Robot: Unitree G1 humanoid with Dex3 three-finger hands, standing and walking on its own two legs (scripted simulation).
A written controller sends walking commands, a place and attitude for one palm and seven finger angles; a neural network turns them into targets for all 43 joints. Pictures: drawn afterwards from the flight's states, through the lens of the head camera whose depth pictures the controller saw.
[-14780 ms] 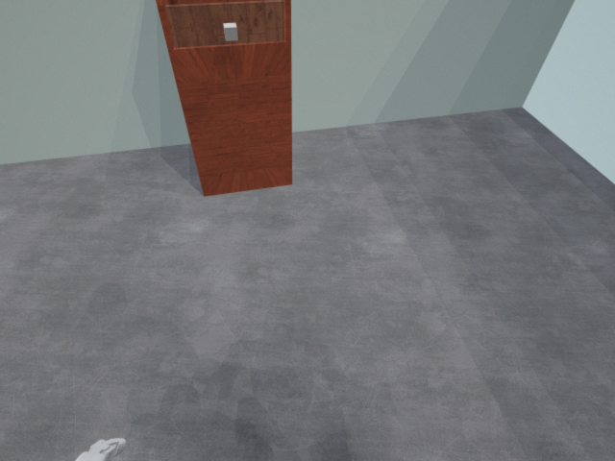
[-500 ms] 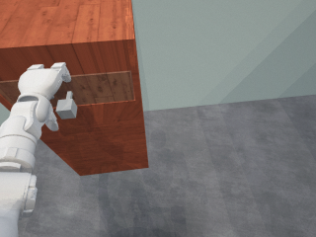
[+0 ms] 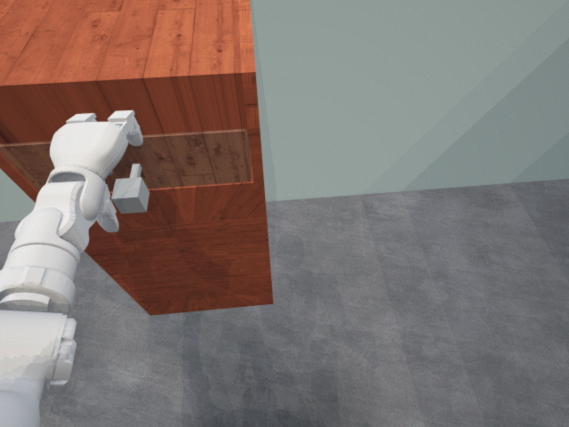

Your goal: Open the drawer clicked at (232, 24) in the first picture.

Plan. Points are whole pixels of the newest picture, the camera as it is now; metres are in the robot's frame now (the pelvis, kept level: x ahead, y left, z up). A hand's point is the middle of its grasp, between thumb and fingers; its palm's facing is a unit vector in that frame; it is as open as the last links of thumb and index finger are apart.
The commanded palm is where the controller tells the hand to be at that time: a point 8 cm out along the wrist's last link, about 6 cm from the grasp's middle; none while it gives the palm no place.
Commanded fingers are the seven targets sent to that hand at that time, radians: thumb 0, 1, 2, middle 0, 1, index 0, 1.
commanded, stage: move the hooked fingers above the handle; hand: left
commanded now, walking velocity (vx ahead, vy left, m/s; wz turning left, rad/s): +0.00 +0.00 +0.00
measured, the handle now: (133, 185) +0.49 +0.26 +0.01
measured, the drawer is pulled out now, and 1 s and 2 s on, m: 0.00 0.00 0.00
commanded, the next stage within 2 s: none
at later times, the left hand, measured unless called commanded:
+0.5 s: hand (106, 172) +0.45 +0.27 +0.08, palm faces +0.01 -0.02 -1.00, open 13.9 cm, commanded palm +0.43 +0.28 +0.14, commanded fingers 0.00 -0.50 0.30 -0.30 -1.20 -0.30 -1.20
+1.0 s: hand (99, 170) +0.45 +0.27 +0.09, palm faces +0.03 -0.01 -1.00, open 13.9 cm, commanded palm +0.43 +0.27 +0.14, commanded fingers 0.00 -0.50 0.30 -0.30 -1.20 -0.30 -1.20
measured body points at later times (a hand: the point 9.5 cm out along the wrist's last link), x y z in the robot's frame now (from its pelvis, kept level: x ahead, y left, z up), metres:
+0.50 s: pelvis +0.00 -0.01 +0.00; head +0.07 -0.02 +0.45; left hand +0.45 +0.27 +0.14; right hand +0.06 -0.29 -0.13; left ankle -0.03 +0.09 -0.72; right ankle +0.00 -0.13 -0.72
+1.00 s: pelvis +0.00 +0.00 +0.00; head +0.07 -0.01 +0.45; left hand +0.44 +0.27 +0.14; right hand +0.08 -0.28 -0.13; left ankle -0.03 +0.09 -0.72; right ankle +0.00 -0.13 -0.72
